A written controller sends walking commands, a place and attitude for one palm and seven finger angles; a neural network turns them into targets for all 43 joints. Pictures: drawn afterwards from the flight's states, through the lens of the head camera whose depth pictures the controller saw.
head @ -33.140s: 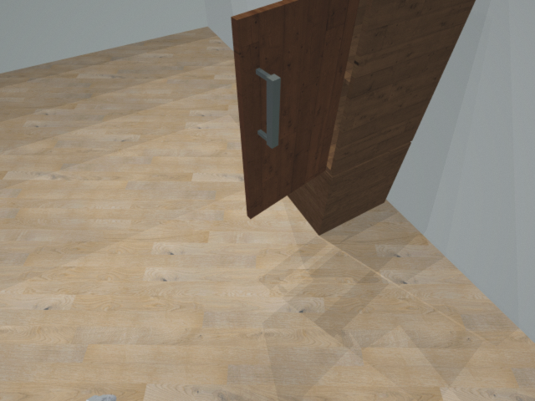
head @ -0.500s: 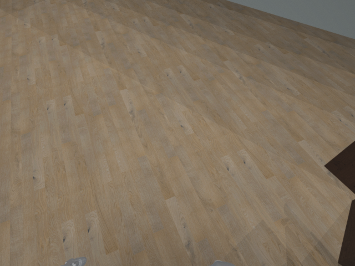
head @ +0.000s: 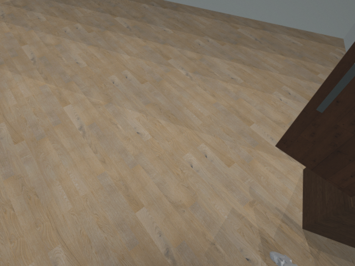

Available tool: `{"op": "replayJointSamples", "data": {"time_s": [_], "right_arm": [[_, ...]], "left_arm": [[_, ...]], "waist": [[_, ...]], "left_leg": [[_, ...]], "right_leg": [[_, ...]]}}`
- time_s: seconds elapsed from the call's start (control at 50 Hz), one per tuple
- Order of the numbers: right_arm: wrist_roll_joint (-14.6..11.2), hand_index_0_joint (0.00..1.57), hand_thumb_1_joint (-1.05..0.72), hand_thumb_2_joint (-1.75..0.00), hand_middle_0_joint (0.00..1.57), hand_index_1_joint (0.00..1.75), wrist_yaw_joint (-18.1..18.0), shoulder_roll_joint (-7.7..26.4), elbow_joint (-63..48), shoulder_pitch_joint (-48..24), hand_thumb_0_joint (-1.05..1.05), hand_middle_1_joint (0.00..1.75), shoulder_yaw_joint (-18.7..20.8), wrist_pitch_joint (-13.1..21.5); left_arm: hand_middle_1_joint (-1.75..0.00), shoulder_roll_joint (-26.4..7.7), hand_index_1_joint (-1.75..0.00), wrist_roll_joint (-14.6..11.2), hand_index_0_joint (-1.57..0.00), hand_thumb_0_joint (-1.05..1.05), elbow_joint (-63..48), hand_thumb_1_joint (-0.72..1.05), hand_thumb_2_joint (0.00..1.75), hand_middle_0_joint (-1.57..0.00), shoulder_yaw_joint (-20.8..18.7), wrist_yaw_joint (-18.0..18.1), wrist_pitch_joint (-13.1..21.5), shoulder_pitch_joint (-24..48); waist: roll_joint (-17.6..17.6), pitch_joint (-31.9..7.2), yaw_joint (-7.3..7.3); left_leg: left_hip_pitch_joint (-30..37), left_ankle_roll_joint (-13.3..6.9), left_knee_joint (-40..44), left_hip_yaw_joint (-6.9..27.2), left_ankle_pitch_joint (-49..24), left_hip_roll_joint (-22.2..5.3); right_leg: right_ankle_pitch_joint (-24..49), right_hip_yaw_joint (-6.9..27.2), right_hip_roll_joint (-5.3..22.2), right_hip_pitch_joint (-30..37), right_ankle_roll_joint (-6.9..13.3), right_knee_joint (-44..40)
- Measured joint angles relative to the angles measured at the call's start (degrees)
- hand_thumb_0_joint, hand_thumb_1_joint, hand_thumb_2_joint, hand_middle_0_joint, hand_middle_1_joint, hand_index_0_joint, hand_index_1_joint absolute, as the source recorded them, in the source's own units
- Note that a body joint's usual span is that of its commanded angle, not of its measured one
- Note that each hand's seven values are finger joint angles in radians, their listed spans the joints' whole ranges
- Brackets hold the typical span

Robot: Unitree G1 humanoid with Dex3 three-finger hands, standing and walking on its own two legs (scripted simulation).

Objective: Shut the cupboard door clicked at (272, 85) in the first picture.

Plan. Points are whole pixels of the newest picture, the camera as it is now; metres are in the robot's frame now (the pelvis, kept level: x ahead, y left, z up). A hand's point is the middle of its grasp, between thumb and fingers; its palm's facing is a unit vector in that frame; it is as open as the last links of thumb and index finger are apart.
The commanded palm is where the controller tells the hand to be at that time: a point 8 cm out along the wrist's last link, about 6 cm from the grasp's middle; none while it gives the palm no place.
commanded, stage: turn to face it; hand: left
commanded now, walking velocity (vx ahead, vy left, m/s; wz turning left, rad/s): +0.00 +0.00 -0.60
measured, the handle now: (340, 86) +0.61 -0.43 +0.07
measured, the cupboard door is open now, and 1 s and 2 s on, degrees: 66 66 66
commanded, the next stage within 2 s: take the last steps up to it in 1.02 s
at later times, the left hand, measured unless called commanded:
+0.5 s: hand (131, 244) +0.18 +0.13 -0.14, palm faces -0.29 -0.91 -0.30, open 7.4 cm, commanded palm none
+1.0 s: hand (146, 225) +0.23 +0.10 -0.15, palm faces -0.50 -0.84 -0.23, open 7.4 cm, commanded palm none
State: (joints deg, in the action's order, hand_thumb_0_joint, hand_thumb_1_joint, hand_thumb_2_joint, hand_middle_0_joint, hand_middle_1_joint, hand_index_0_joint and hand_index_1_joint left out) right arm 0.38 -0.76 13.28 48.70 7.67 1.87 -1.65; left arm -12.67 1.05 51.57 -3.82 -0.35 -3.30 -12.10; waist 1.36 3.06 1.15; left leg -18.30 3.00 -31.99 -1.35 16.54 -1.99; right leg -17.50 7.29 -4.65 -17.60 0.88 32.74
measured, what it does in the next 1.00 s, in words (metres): steps on the spot, turning right: right foot, then left foot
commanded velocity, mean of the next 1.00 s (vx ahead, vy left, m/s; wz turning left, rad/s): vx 0.00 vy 0.00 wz -0.49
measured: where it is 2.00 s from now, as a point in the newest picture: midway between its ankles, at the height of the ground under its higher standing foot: outside the picture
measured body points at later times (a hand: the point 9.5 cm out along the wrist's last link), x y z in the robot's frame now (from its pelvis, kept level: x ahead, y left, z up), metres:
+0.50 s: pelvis +0.01 -0.04 +0.00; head +0.05 -0.08 +0.45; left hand +0.20 +0.18 -0.12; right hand -0.02 -0.31 -0.16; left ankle +0.01 +0.11 -0.66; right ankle -0.02 -0.13 -0.73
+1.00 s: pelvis +0.05 -0.04 +0.01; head +0.09 -0.06 +0.46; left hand +0.26 +0.15 -0.14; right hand -0.03 -0.28 -0.13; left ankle +0.10 +0.08 -0.73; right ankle -0.04 -0.13 -0.68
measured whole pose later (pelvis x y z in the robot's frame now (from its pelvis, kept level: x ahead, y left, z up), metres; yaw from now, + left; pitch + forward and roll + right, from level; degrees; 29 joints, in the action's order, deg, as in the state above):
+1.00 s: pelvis +0.05 -0.04 +0.01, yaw -33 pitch +1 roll -1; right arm 2.2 -1.3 12.0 51.0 12.6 0.8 -1.2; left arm -14.0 1.1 52.2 -4.3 -1.5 -4.2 -9.7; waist -0.6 4.3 0.1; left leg -13.6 1.3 -29.5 -7.0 16.8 -6.2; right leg -27.1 -1.6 0.0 -23.2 -1.3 50.9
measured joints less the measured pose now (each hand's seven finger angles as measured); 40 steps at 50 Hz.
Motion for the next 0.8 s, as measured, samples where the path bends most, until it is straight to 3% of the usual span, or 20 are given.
{"op": "replayJointSamples", "data": {"time_s": [0.06, 0.12, 0.16, 0.22, 0.28, 0.38, 0.4, 0.44, 0.48, 0.52, 0.62, 0.74, 0.78, 0.8], "right_arm": [[0.85, 0.2, -0.9, -0.9, 0.2, 0.3, -0.25, -1.16, -0.13, 0.37, 0.0, 0.3, -0.92, 0.55], [1.37, 0.2, -0.9, -0.9, 0.21, 0.3, -0.58, -1.79, -0.45, 1.69, 0.0, 0.3, -1.54, 0.63], [1.49, 0.2, -0.9, -0.9, 0.21, 0.3, -0.7, -1.86, -0.34, 2.54, 0.0, 0.3, -1.56, 0.6], [1.53, 0.2, -0.9, -0.9, 0.21, 0.3, -0.63, -1.62, 0.21, 3.54, 0.0, 0.3, -1.25, 0.46], [1.56, 0.2, -0.9, -0.9, 0.21, 0.3, -0.26, -0.97, 1.04, 4.4, 0.0, 0.3, -0.67, 0.27], [1.04, 0.2, -0.9, -0.9, 0.21, 0.3, 0.44, 1.02, 2.19, 6.37, 0.0, 0.3, 0.6, -0.36], [0.83, 0.2, -0.9, -0.9, 0.21, 0.3, 0.44, 1.82, 2.75, 6.09, 0.0, 0.3, 0.93, -0.93], [0.52, 0.2, -0.9, -0.9, 0.21, 0.3, 0.0, 3.11, 3.54, 5.15, 0.0, 0.3, 1.29, -2.39], [0.45, 0.2, -0.9, -0.9, 0.2, 0.3, -0.25, 3.41, 3.86, 4.25, 0.01, 0.3, 1.39, -2.82], [0.5, 0.2, -0.91, -0.9, 0.2, 0.3, -0.03, 3.14, 3.53, 3.37, 0.01, 0.3, 1.24, -2.63], [0.52, 0.19, -0.91, -0.9, 0.2, 0.3, 0.55, 1.84, 1.74, 1.99, 0.01, 0.3, 0.9, -1.97], [0.12, 0.2, -0.9, -0.9, 0.2, 0.3, 0.32, 0.45, 0.95, 1.33, 0.0, 0.3, 0.29, -0.79], [0.2, 0.2, -0.9, -0.9, 0.2, 0.3, 0.19, 0.49, 0.62, 2.07, 0.0, 0.3, -0.07, 0.27], [0.45, 0.2, -0.9, -0.9, 0.2, 0.3, 0.03, 0.04, 0.83, 2.16, 0.0, 0.3, -0.2, 0.59]], "left_arm": [[-0.3, -1.56, -0.3, -0.13, -0.2, 0.01, 0.27, 0.91, 0.9, -0.21, -0.68, -0.26, -0.78, 1.07], [-0.3, -2.53, -0.3, 0.16, -0.2, 0.01, 0.09, 0.91, 0.9, -0.21, -1.36, -0.94, -1.13, 1.7], [-0.3, -2.84, -0.3, 0.12, -0.2, 0.01, -0.28, 0.91, 0.9, -0.2, -1.62, -1.35, -1.39, 2.13], [-0.3, -2.95, -0.3, 0.04, -0.2, 0.01, -0.76, 0.91, 0.9, -0.2, -1.77, -1.78, -1.71, 2.72], [-0.3, -2.69, -0.3, 0.08, -0.19, 0.01, -0.99, 0.91, 0.9, -0.2, -1.63, -2.02, -1.76, 3.38], [-0.3, -2.33, -0.3, 0.22, -0.19, 0.01, -1.78, 0.91, 0.9, -0.2, -0.7, -2.21, -0.21, 3.85], [-0.3, -1.75, -0.3, 0.26, -0.19, 0.01, -1.57, 0.91, 0.9, -0.2, -0.52, -1.83, 0.54, 4.21], [-0.3, -0.53, -0.3, 0.05, -0.2, 0.0, -1.49, 0.91, 0.9, -0.2, 0.22, -1.08, 1.35, 4.4], [-0.3, 0.24, -0.3, -0.03, -0.2, 0.0, -1.59, 0.91, 0.9, -0.2, 0.53, -0.35, 1.5, 3.93], [-0.3, 0.5, -0.3, -0.07, -0.2, 0.0, -1.38, 0.91, 0.9, -0.2, 0.7, 0.11, 1.39, 3.34], [-0.3, 0.57, -0.3, 0.2, -0.2, 0.0, -0.49, 0.9, 0.9, -0.21, 1.08, 0.0, 0.94, 2.01], [-0.3, 0.24, -0.3, 0.38, -0.2, 0.0, 0.27, 0.9, 0.9, -0.21, 0.67, -0.14, 0.48, 1.16], [-0.3, 0.08, -0.3, -0.06, -0.2, 0.0, 0.34, 0.9, 0.9, -0.21, 0.45, -0.12, 0.09, 0.63], [-0.3, -0.36, -0.3, -0.26, -0.2, 0.01, 0.61, 0.9, 0.9, -0.21, 0.23, -0.13, -0.18, 0.91]], "waist": [[1.69, 0.82, 0.26], [1.31, 1.36, 0.24], [0.57, 1.7, 0.15], [-0.63, 2.09, -0.06], [-1.91, 2.35, -0.62], [-3.48, 1.68, -1.66], [-4.47, 1.8, -1.6], [-5.79, 2.3, -1.99], [-5.48, 2.36, -1.81], [-4.44, 2.26, -1.66], [-2.18, 1.2, -1.54], [-0.2, 0.14, -0.59], [-0.57, -0.87, -0.67], [0.15, -0.85, -0.78]], "left_leg": [[0.67, -3.06, -0.87, -2.35, 1.0, -0.35], [2.83, -3.13, 1.19, -4.12, 0.5, -2.0], [4.13, -2.91, 2.63, -5.19, 0.01, -3.04], [5.49, -2.38, 3.39, -7.2, 0.16, -4.56], [6.24, -1.57, 2.29, -9.37, 1.37, -6.12], [4.65, 0.62, -6.08, -12.35, 6.26, -8.69], [2.54, 0.86, -11.29, -10.36, 10.02, -8.8], [-2.51, 0.88, -23.24, -4.82, 14.46, -6.53], [-6.52, 1.17, -30.68, -2.61, 13.37, -4.52], [-9.08, 1.69, -32.55, -1.83, 10.32, -3.61], [-10.36, 2.3, -25.92, -0.5, 5.73, -2.48], [-3.68, 1.52, -8.33, -0.55, 3.33, -0.27], [0.1, -0.12, 0.18, -0.62, -1.54, -0.59], [-0.02, -1.45, -0.35, -1.14, -1.17, -0.42]], "right_leg": [[-10.75, -1.79, 0.52, -5.26, -1.1, 15.23], [-11.66, -5.28, 1.89, -9.37, -2.55, 28.39], [-10.5, -6.68, 3.24, -10.32, -3.24, 31.23], [-9.21, -8.1, 5.21, -9.82, -3.68, 28.54], [-8.16, -9.48, 6.34, -7.23, -3.38, 20.25], [-0.85, -11.34, 6.15, 0.33, -0.85, 2.42], [-2.17, -11.1, 5.45, -0.34, -0.05, 3.51], [-2.75, -10.6, 4.71, -0.78, 0.81, 4.7], [-1.19, -9.34, 4.49, -0.08, 0.94, 2.65], [0.56, -7.88, 4.26, 0.81, 1.17, -0.04], [2.74, -5.01, 3.44, 1.98, 1.34, -4.01], [1.7, -1.75, 2.14, 1.14, 0.41, -2.36], [0.04, -1.17, 0.91, -0.33, -0.26, 0.55], [-3.9, -1.2, 1.07, -1.75, -0.48, 4.26]]}}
